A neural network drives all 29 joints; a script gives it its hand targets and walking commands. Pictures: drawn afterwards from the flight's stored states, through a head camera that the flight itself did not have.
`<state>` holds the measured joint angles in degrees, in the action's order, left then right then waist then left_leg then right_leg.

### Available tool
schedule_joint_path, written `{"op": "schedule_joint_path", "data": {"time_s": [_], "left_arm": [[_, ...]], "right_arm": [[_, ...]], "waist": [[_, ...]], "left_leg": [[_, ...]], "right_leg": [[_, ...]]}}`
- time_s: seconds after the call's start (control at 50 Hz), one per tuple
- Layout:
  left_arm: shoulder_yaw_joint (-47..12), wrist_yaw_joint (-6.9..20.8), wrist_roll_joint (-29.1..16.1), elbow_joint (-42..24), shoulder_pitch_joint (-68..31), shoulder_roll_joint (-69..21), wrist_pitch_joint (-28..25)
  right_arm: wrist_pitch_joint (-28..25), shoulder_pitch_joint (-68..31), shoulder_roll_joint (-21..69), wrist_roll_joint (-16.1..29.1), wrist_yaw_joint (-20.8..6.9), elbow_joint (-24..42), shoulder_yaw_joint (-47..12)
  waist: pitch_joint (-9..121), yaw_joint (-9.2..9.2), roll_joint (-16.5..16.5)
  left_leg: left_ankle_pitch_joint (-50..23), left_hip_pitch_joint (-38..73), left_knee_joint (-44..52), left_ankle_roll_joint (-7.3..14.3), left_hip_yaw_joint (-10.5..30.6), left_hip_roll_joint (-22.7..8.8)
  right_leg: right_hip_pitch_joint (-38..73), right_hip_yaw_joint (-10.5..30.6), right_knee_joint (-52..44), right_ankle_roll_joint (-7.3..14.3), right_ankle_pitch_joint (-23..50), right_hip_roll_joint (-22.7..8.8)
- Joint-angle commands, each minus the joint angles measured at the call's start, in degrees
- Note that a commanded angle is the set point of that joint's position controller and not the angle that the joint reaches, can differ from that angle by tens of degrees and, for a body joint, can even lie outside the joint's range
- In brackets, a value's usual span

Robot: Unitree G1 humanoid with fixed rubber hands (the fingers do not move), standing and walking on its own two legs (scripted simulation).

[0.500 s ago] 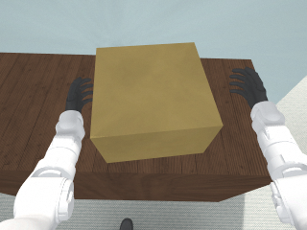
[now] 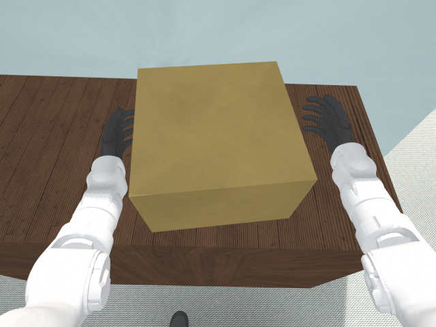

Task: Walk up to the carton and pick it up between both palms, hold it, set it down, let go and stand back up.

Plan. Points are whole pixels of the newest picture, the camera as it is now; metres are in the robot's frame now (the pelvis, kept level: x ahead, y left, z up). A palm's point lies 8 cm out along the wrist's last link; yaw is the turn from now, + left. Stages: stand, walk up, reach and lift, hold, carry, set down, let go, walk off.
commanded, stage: reach and lift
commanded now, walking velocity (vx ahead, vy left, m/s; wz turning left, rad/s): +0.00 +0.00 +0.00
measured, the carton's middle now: (215, 145) +0.46 +0.04 +0.01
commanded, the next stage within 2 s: none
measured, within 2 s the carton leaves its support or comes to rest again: leaves its support in 1.42 s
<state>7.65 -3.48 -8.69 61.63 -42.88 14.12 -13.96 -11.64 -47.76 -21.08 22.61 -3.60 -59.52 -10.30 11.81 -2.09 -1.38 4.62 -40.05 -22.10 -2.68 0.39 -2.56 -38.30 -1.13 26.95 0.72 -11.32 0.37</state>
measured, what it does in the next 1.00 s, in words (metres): stands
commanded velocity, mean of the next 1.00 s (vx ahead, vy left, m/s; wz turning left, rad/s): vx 0.00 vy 0.00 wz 0.00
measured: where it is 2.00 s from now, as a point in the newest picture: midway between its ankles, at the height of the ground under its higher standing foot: outside the picture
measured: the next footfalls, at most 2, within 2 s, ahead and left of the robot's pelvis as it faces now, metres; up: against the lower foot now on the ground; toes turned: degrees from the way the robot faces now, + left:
none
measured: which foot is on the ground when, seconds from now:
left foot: down 0.00-1.00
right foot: down 0.00-1.00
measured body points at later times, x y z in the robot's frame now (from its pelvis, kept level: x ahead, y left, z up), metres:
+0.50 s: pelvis +0.00 +0.00 +0.00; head +0.10 +0.01 +0.44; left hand +0.43 +0.23 +0.03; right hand +0.47 -0.16 +0.07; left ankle +0.04 +0.15 -0.73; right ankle -0.01 -0.11 -0.73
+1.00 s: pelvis +0.00 +0.01 +0.00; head +0.10 +0.01 +0.44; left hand +0.43 +0.22 +0.03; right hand +0.47 -0.16 +0.07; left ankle +0.04 +0.15 -0.73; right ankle -0.01 -0.11 -0.73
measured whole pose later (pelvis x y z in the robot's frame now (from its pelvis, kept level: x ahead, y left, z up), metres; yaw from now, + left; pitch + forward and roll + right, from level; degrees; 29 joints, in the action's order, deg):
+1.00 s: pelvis +0.00 +0.01 +0.00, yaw +0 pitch +23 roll +0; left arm 7.7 -6.2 -8.7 62.1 -42.9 11.0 -16.6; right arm -13.5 -48.3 -18.0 22.3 -1.1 -60.9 -9.7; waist 11.8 -2.1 -0.5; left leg 4.8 -40.0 -22.1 -2.5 0.4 -2.6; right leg -37.4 -1.1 25.1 0.7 -10.5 0.5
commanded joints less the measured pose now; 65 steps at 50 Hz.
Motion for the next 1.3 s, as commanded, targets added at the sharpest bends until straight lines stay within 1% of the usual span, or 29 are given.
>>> {"op": "schedule_joint_path", "data": {"time_s": [0.0,0.1,0.18,0.26,0.3,0.36,0.4,0.44,0.46,0.48,0.5,0.54,0.64,0.66,0.7,0.74,0.76,0.78,0.84,0.86,0.88,1.0,1.04,1.1,1.16,1.18,1.2,1.26,1.28], "left_arm": [[-1.9,-0.48,-3.35,-5.46,-24.49,0.65,-2.92],[-2.15,0.07,-2.73,-7.03,-22.72,-2.05,-3.67],[-2.43,0.03,-2.22,-6.24,-24.3,-3.08,-3.69],[-1.4,-0.21,-0.62,-6.03,-22.76,-3.12,-3.96],[-2.76,-0.68,-1.34,-6.25,-25.19,-4.21,-4.13],[-2.22,-0.34,-0.96,-4.02,-24.25,-4.42,-4.37],[-1.27,-0.58,-0.33,-3.77,-25.14,-3.27,-4.67],[-1.23,-0.65,-0.5,-5.61,-23.75,-4.83,-4.72],[-1.97,-0.76,0.0,-6.0,-22.95,-5.54,-4.66],[-0.41,-1.01,0.61,-6.74,-23.8,-4.7,-4.6],[-1.17,-1.02,0.39,-4.96,-24.54,-5.0,-4.54],[-2.15,-1.25,-0.12,-7.88,-24.32,-6.1,-4.57],[-0.25,-0.94,1.45,-7.19,-22.1,-6.9,-4.79],[-1.02,-0.94,1.21,-5.96,-23.94,-6.87,-4.71],[-0.31,-1.32,1.72,-8.39,-24.11,-7.17,-5.07],[0.35,-1.17,2.55,-6.12,-23.47,-7.29,-5.16],[-0.62,-1.01,2.62,-6.0,-22.26,-8.27,-5.33],[-0.99,-1.1,2.78,-8.76,-23.39,-9.46,-5.31],[0.86,-0.68,4.32,-4.94,-22.2,-8.49,-5.45],[0.81,-0.45,4.73,-4.88,-21.95,-9.67,-5.92],[-0.39,-0.35,4.35,-6.83,-23.3,-10.92,-6.29],[-0.28,0.7,7.2,-4.26,-22.49,-14.32,-6.86],[-0.56,2.34,8.73,-2.62,-24.66,-18.85,-7.68],[-3.39,6.74,12.95,0.54,-25.19,-32.18,-8.39],[-4.53,8.38,14.57,1.7,-25.62,-35.02,-9.32],[-4.24,8.73,14.69,1.98,-25.87,-34.87,-9.88],[-6.33,8.88,13.75,1.13,-29.05,-35.96,-10.59],[-7.48,8.94,13.02,1.21,-28.44,-37.71,-12.57],[-9.02,8.7,11.58,-0.52,-29.79,-38.83,-13.22]], "right_arm": [[-2.97,-25.88,-3.84,0.75,0.98,0.39,1.1],[-3.45,-25.59,-1.29,0.33,1.07,2.01,0.93],[-3.26,-25.88,-1.25,-0.7,1.18,-0.24,2.24],[-3.25,-24.8,-0.62,-1.11,1.32,-0.16,2.69],[-3.43,-26.03,-1.04,-2.17,1.41,-1.8,4.56],[-3.06,-26.52,-0.26,-2.26,1.61,-0.45,3.59],[-3.4,-27.37,0.42,-3.13,1.98,-0.31,4.92],[-3.71,-26.75,0.63,-2.34,2.05,0.59,3.45],[-3.81,-25.7,-0.03,-2.69,2.18,-0.99,4.77],[-3.78,-26.56,0.06,-3.21,2.32,0.71,4.45],[-3.57,-26.65,-0.14,-3.56,2.29,-0.99,5.09],[-3.8,-25.75,0.26,-3.02,2.04,-0.18,4.95],[-3.44,-24.54,1.97,-4.37,2.22,-1.09,5.33],[-3.65,-26.26,1.65,-4.89,2.33,-1.0,5.92],[-3.95,-26.7,1.87,-4.99,2.5,1.17,6.2],[-3.97,-26.65,2.94,-5.75,2.07,1.03,5.87],[-4.02,-25.16,3.17,-5.74,1.94,-1.2,6.18],[-4.38,-25.89,3.37,-6.21,1.78,0.84,7.0],[-3.92,-25.17,4.3,-7.33,1.62,-1.85,7.03],[-3.98,-26.36,6.21,-7.64,1.32,0.17,6.29],[-4.76,-26.38,6.14,-7.89,1.23,0.77,7.3],[-5.12,-25.89,9.88,-11.66,-0.42,-1.94,8.28],[-5.56,-27.93,17.03,-13.69,-1.78,-0.69,7.39],[-6.7,-27.39,32.62,-20.56,-5.23,-1.54,7.0],[-7.2,-23.23,37.63,-24.11,-6.31,-3.18,6.37],[-7.81,-23.18,39.14,-24.67,-6.42,-2.04,5.72],[-8.55,-24.11,39.58,-25.15,-6.63,-1.9,5.99],[-11.05,-23.91,40.87,-25.23,-6.0,0.28,3.06],[-11.86,-23.66,41.59,-24.81,-5.83,1.43,2.55]], "waist": [[40.6,-6.68,0.53],[42.05,-6.48,-0.29],[40.32,-5.29,0.79],[40.44,-5.87,2.35],[39.53,-4.39,2.7],[39.13,-5.97,1.25],[39.67,-5.88,1.18],[40.79,-6.11,0.88],[41.52,-5.27,2.73],[42.1,-5.83,2.27],[40.96,-5.0,1.94],[41.67,-4.96,3.35],[40.23,-5.69,1.91],[39.7,-5.05,1.65],[42.63,-5.27,1.2],[41.44,-6.22,1.27],[39.35,-5.36,2.1],[41.91,-4.68,2.21],[39.2,-5.77,1.12],[39.63,-6.7,0.94],[40.84,-5.17,2.03],[37.08,-5.82,1.65],[37.81,-6.55,0.86],[34.09,-5.3,0.27],[31.6,-3.97,-0.25],[32.65,-4.86,-0.74],[33.44,-3.71,-0.57],[35.25,-3.4,-1.74],[38.29,-2.5,-1.68]], "left_leg": [[-18.37,25.27,-7.78,-0.17,-5.14,1.2],[-20.03,26.01,-8.03,-0.26,-4.95,1.27],[-18.62,26.53,-7.31,-0.19,-4.73,1.02],[-18.96,27.41,-7.55,-0.38,-5.25,1.37],[-18.43,28.51,-7.73,-0.91,-4.46,1.12],[-17.54,27.0,-7.43,-0.2,-5.0,1.17],[-16.09,24.61,-7.49,-0.11,-5.14,1.38],[-18.56,27.0,-7.97,-0.25,-5.09,1.35],[-19.58,27.69,-7.78,-0.92,-4.97,1.44],[-20.69,27.98,-8.16,-0.98,-5.15,1.33],[-19.25,27.7,-7.97,-0.88,-4.94,1.23],[-20.49,29.98,-8.21,-1.21,-4.95,1.13],[-20.02,29.38,-7.7,-0.85,-5.18,1.24],[-19.14,28.89,-7.68,-0.84,-4.95,1.11],[-20.18,29.4,-8.14,-0.87,-4.93,1.22],[-19.82,29.26,-7.69,-0.65,-5.36,1.05],[-19.76,30.6,-7.4,-0.84,-4.88,1.06],[-21.0,31.87,-7.71,-1.19,-4.97,1.02],[-19.05,29.32,-7.55,-0.54,-5.22,1.24],[-19.51,28.64,-7.26,-0.37,-5.5,1.18],[-20.9,30.39,-7.53,-0.91,-5.42,1.17],[-18.16,30.59,-6.5,-0.54,-5.3,0.83],[-17.36,28.45,-6.23,-0.16,-6.25,1.32],[-16.03,27.5,-4.51,0.2,-6.37,1.05],[-14.15,25.49,-3.2,0.77,-6.33,1.42],[-14.78,24.72,-2.99,0.72,-6.63,1.4],[-15.47,24.79,-2.72,0.65,-6.23,1.6],[-17.72,23.41,-2.64,0.36,-5.55,1.67],[-19.55,24.48,-2.92,0.26,-5.42,1.83]], "right_leg": [[10.04,0.34,-2.85,-2.64,18.5,2.24],[11.34,0.11,-2.6,-2.87,20.38,2.57],[9.67,-0.07,-3.38,-2.62,18.09,2.57],[8.99,-0.04,-3.86,-2.53,17.14,2.73],[6.66,-0.73,-4.32,-2.03,14.16,2.88],[7.8,-0.24,-4.45,-1.98,14.52,2.6],[8.94,0.21,-4.07,-2.36,14.44,2.18],[9.64,0.08,-3.9,-2.38,16.86,2.55],[9.11,-0.56,-3.94,-2.2,17.42,2.93],[10.41,0.03,-3.92,-2.1,18.61,2.89],[8.68,-0.32,-4.4,-1.98,16.24,3.03],[7.64,-0.77,-4.86,-1.7,15.23,3.3],[9.66,-0.28,-4.85,-1.89,16.62,2.92],[8.63,-0.64,-4.91,-2.05,15.14,3.01],[9.24,-0.14,-4.8,-1.92,16.43,3.23],[9.55,-0.36,-4.53,-1.88,16.49,3.02],[8.24,-0.66,-5.17,-1.78,14.83,3.13],[9.37,-0.83,-5.36,-1.52,15.84,3.42],[10.54,-0.18,-5.07,-1.88,16.54,2.61],[10.81,0.05,-5.02,-1.65,16.59,2.49],[10.72,-0.59,-4.83,-1.74,18.42,2.76],[10.09,-1.47,-5.87,-1.22,13.31,2.47],[12.39,-0.67,-5.41,-1.73,15.48,1.73],[15.47,-1.45,-4.97,-2.41,19.62,0.71],[19.26,-0.83,-5.03,-3.1,23.85,0.0],[21.4,-0.41,-4.67,-3.44,26.22,-0.22],[20.85,-1.0,-4.11,-3.76,27.03,-0.18],[25.18,-1.03,-3.15,-3.96,33.64,0.17],[25.37,-1.3,-2.68,-4.23,35.95,0.06]]}}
